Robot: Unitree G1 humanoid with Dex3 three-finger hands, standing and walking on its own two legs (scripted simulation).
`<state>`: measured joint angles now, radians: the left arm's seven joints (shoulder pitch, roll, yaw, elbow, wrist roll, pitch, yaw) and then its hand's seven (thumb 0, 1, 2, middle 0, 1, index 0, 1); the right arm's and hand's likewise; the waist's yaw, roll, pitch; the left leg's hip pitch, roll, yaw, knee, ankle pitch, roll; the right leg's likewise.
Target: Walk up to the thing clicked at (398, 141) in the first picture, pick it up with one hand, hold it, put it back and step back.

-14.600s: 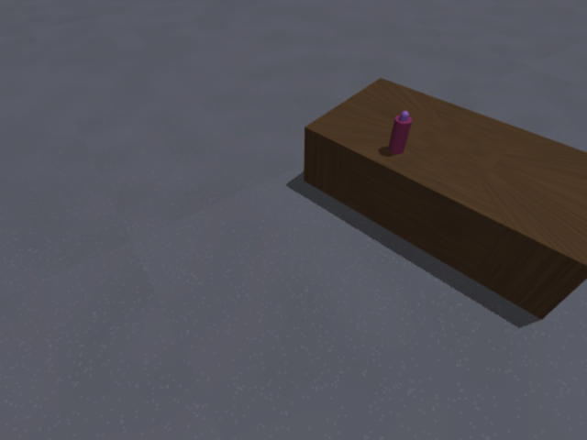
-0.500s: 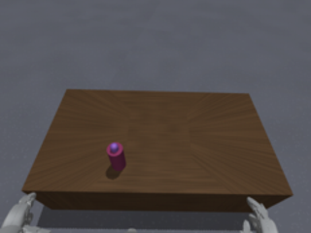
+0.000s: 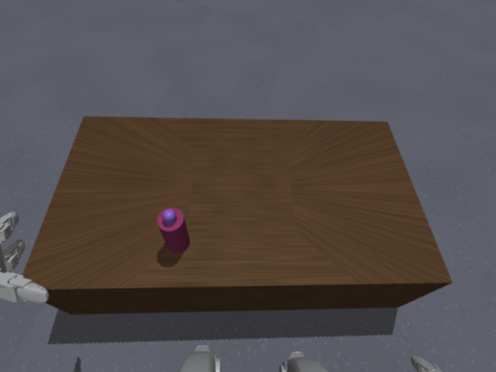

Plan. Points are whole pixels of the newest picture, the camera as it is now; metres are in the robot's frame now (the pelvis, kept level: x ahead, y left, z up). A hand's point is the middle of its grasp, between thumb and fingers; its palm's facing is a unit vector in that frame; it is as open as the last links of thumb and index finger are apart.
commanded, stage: go down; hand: left
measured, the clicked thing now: (173, 228) +0.49 +0.20 -0.29
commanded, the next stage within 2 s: none
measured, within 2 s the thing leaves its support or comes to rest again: neither
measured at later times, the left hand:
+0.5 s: hand (25, 226) +0.36 +0.38 +0.00, palm faces +0.21 -0.97 -0.14, open 17.4 cm
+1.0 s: hand (24, 214) +0.38 +0.39 +0.00, palm faces +0.22 -0.97 -0.11, open 17.6 cm
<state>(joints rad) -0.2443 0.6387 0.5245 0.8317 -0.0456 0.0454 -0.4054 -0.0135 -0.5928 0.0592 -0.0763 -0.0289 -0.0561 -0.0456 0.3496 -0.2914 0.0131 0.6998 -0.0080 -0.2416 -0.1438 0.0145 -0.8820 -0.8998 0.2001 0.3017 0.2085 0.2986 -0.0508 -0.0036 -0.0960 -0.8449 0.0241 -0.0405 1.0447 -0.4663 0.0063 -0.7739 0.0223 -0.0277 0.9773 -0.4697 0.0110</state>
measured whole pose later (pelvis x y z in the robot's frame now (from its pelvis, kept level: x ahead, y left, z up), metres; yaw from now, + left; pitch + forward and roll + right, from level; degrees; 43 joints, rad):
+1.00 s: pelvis +0.00 +0.01 -0.01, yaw -1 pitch +21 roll -5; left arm -0.55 0.79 0.64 1.14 -0.05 -0.20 -0.50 -0.02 -0.57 0.06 -0.07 -0.03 -0.05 -0.04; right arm 0.32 -0.30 0.06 0.69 -0.04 -0.15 -0.11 0.01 -0.89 -0.90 0.20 0.30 0.21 0.30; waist -0.09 -0.01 -0.10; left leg -1.01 0.03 -0.06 1.12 -0.48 0.01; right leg -0.92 0.03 -0.04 1.03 -0.47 0.02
